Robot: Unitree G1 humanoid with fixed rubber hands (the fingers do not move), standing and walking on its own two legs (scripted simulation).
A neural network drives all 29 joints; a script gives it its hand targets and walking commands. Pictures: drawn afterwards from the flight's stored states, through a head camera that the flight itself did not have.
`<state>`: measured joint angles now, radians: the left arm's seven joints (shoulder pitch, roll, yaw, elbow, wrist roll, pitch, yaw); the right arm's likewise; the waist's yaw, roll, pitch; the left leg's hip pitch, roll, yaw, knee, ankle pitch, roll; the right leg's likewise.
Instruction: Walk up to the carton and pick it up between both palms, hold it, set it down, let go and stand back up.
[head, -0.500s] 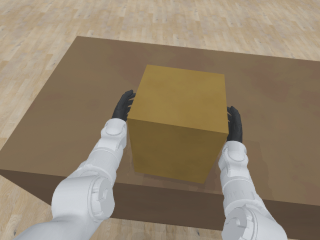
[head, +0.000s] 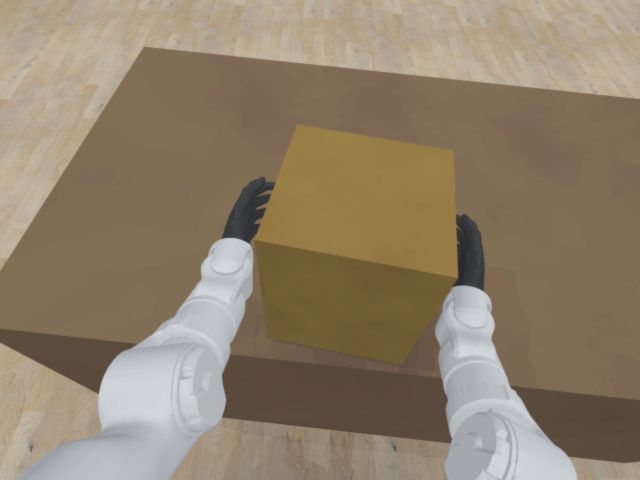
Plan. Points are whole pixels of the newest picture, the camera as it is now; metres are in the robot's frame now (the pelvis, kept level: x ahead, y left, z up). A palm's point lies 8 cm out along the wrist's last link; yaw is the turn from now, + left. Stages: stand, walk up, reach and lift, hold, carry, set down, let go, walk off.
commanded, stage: set down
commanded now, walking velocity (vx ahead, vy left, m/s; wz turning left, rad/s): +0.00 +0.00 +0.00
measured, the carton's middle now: (352, 251) +0.43 -0.08 -0.01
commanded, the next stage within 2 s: none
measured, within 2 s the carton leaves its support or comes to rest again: neither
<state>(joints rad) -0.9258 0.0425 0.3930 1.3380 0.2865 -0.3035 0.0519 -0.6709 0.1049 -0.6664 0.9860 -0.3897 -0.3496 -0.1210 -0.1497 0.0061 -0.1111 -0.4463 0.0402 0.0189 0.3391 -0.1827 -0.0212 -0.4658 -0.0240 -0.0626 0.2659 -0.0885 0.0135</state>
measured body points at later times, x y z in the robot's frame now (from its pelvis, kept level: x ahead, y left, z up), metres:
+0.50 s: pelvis -0.01 +0.00 +0.00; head +0.09 +0.01 +0.44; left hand +0.45 +0.07 +0.02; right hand +0.37 -0.22 +0.01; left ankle -0.03 +0.13 -0.74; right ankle +0.00 -0.13 -0.74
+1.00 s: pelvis -0.01 +0.00 +0.00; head +0.10 +0.02 +0.43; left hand +0.45 +0.07 +0.02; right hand +0.36 -0.22 +0.01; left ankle -0.03 +0.13 -0.74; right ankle +0.00 -0.13 -0.74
